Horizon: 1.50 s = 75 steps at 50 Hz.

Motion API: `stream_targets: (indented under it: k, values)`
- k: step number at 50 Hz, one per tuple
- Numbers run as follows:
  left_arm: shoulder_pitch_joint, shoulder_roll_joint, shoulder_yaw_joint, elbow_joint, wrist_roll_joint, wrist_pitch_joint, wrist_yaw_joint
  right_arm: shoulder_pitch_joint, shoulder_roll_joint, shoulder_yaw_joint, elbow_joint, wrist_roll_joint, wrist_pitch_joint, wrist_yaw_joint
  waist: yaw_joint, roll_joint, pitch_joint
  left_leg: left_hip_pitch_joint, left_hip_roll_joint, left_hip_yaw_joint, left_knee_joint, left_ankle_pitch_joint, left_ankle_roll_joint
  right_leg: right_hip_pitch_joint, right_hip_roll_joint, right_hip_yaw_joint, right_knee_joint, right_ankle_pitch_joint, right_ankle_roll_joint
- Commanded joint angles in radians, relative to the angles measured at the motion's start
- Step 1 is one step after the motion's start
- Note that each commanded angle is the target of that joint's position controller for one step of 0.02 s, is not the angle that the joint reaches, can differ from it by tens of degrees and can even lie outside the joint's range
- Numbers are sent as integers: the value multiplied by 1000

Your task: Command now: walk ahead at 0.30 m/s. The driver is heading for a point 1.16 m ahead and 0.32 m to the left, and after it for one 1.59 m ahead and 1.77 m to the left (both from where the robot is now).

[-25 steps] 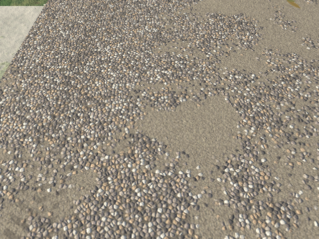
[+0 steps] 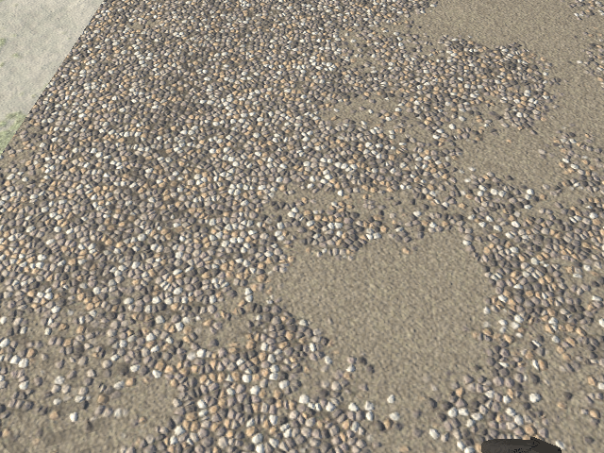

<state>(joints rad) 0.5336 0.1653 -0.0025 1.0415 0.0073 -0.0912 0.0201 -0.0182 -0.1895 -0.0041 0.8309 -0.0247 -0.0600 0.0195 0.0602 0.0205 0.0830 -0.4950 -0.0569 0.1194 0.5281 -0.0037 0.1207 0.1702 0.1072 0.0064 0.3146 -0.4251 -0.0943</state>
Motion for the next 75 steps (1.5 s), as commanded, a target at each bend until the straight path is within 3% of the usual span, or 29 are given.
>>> stream_targets:
  k: [1, 2, 3, 5, 7, 10, 18, 22, 24, 26, 27, 28, 30, 34, 39, 41, 42, 43, 44, 46, 49, 61, 67, 68, 69, 70, 71, 72, 75]
  values:
    - [-61, 145, 25, -73, -22, -12, 8, 517, -214, -66, 115, -29, -23, -35, -250, 5, -265, 673, 230, -237, -18, 436, 99, -370, -142, -7, 738, 707, 31]
    - [153, 37, 13, -43, -49, 3, 12, 513, -237, -65, 121, -31, -25, -19, -113, 161, -409, 885, 513, -585, 47, 998, 271, -614, 5, 18, 1079, -225, 51]
    - [131, 125, 33, -21, -17, 18, 17, 454, -212, -72, 109, 33, -16, -11, -121, 12, -407, 756, 471, -590, -53, 781, 305, -624, -22, 100, 1108, -102, 40]
    - [-39, 128, 39, -60, 23, 26, 2, 249, -95, -40, 74, 34, -13, -14, -64, -19, -128, 437, 371, -427, -221, 436, 235, -652, -96, 59, 1003, 11, 43]
    - [-52, 98, 39, -59, 36, 53, -11, 265, -57, -23, 102, 28, -19, -25, -25, -23, -73, 275, 306, -297, -281, 466, 174, -553, -127, 49, 891, 48, 58]
    - [-33, 35, 27, -40, 23, 85, -12, 293, -74, -15, 137, 10, -35, -22, 11, 3, -97, 173, 254, -184, -282, 561, 138, -441, -118, 15, 754, 91, 72]
    - [-249, 75, 23, -53, 15, 114, 12, 380, -108, -12, 179, 1, 10, -31, -66, 79, -49, 174, 232, -255, -329, -155, 88, -447, -125, -24, 404, 120, 79]
    - [-241, 79, 24, -53, 1, 93, 38, 357, -143, -31, 158, 6, 36, -42, -49, 61, -28, 218, 241, -351, -217, -43, 99, -416, -94, -43, 189, 126, 68]
    - [-179, 111, 30, -48, 7, 71, 52, 364, -117, -32, 141, 13, 35, -44, -43, 20, -82, 176, 217, -358, -124, 51, 52, -290, -185, 40, 102, 245, 46]
    - [-190, 187, 57, -48, 7, 72, 51, 342, -49, -25, 106, 32, 40, -43, -58, -209, -76, 48, 7, -139, 107, -304, -21, -275, -377, 211, 35, 497, -74]
    - [-194, 174, 57, -58, 11, 73, 50, 333, -81, -40, 99, 18, 48, -47, -43, -239, -74, 9, -21, -83, 280, -486, -40, -276, -476, 258, 7, 614, -149]
    - [-198, 156, 56, -70, 13, 73, 51, 322, -101, -54, 100, 7, 58, -47, -35, -183, -67, -23, -6, -90, 452, -575, -55, -292, -499, 250, -9, 688, -194]
    - [-258, 159, 57, -96, 15, 78, 62, 322, -86, -64, 95, -4, 78, -42, -78, -97, -53, -28, 43, -126, 560, -527, -84, -331, -451, 151, -8, 696, -176]
    - [-295, 169, 65, -115, 21, 81, 60, 283, -55, -62, 68, 5, 93, -34, -77, -144, -75, 15, 50, -80, 395, -454, -122, -305, -372, 2, 42, 699, -105]
    - [-282, 236, 94, -118, 24, 92, 41, 236, -74, -65, 9, 16, 102, -16, -45, -184, -117, 138, 43, -25, 180, -425, -91, -301, -414, -19, 110, 612, -91]
    - [-292, 242, 103, -119, 23, 103, 30, 279, -83, -69, 10, 11, 91, -12, -81, -131, -121, 270, 26, -20, -3, -279, -65, -382, -398, -69, 215, 453, -23]
    - [-253, 219, 102, -113, 29, 109, 20, 303, -132, -82, 11, 1, 78, -15, -88, 10, -123, 361, 83, -152, -143, -186, -46, -474, -343, -137, 376, 252, 42]
    - [-269, 122, 76, -184, 19, 116, 15, 323, -307, -120, -18, -7, 68, -21, -80, 336, -113, 448, 406, -597, -224, 176, 75, -758, -156, -216, 639, -202, 130]
    - [-383, 151, 74, -215, 19, 128, 28, 423, -315, -129, 9, 1, 70, -23, -159, 214, -132, 404, 447, -638, -236, 276, 194, -778, -125, -46, 776, -250, 121]
    - [-379, 161, 76, -205, -4, 125, 21, 309, -228, -106, -9, 8, 81, -36, -82, 75, -54, 334, 324, -479, -229, 140, 156, -782, -162, 15, 805, -67, 108]
    - [-330, 187, 85, -187, 23, 117, 7, 222, -180, -92, -56, 17, 83, -37, -48, 81, -113, 362, 228, -394, -216, 201, 110, -737, -142, 13, 796, 58, 106]
    - [-366, 154, 69, -210, 6, 136, 14, 296, -186, -74, -31, -3, 68, -41, -91, 80, -93, 344, 233, -460, -260, -35, 122, -597, -110, 16, 494, 27, 101]
    - [-254, 118, 53, -164, 0, 117, 24, 261, -168, -56, 0, 7, 76, -44, -41, 51, -116, 261, 197, -473, -216, -153, 72, -307, -74, -18, 94, 121, 55]
    - [-223, 122, 52, -151, 14, 105, 23, 289, -149, -51, 12, 14, 77, -43, -42, 24, -120, 179, 159, -472, -216, -390, 33, -200, -98, 16, 18, 124, 37]
    - [-187, 174, 58, -148, 32, 94, 23, 294, -107, -39, 5, 17, 74, -40, -35, -86, -108, 50, 92, -416, -109, -561, -6, -119, -246, 194, -54, -59, -4]
    - [-183, 264, 78, -152, 23, 89, 16, 248, -109, -41, -13, 30, 70, -38, -16, -228, -50, -96, -63, -210, 80, -535, -33, -155, -395, 443, -191, -320, -93]
    - [-185, 276, 91, -130, 29, 85, 8, 184, -166, -54, -28, -6, 63, -33, 1, -224, 53, -110, -23, -176, 239, -483, -46, -281, -473, 522, -255, -358, -153]
    - [-220, 225, 79, -133, 19, 78, 4, 196, -175, -62, -21, -11, 55, -22, -40, -165, 74, -104, 11, -191, 312, -415, -56, -312, -439, 487, -269, -322, -149]
    - [-238, 186, 74, -126, 4, 52, -2, 255, -150, -65, 30, -22, 40, 9, -72, -132, 31, -107, 45, -138, 394, -313, -91, -253, -332, 304, -248, -101, -106]
